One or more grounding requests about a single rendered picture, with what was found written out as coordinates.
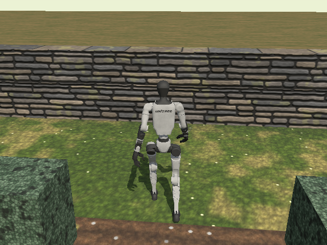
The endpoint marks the left robot hand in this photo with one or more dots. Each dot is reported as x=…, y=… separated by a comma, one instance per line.
x=134, y=157

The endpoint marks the robot left upper arm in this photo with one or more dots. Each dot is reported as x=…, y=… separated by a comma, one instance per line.
x=145, y=116

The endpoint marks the robot right upper arm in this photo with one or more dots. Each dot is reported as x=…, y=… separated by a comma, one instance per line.
x=181, y=114

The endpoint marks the left robot forearm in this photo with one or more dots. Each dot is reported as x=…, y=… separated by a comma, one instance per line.
x=139, y=140

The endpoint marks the right robot forearm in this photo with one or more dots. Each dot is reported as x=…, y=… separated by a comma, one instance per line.
x=185, y=130

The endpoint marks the robot head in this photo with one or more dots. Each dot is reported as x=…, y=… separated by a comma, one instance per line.
x=163, y=89

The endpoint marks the right robot hand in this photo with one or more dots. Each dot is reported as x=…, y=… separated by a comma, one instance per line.
x=184, y=140

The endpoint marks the left robot thigh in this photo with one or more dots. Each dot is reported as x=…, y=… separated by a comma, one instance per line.
x=151, y=152

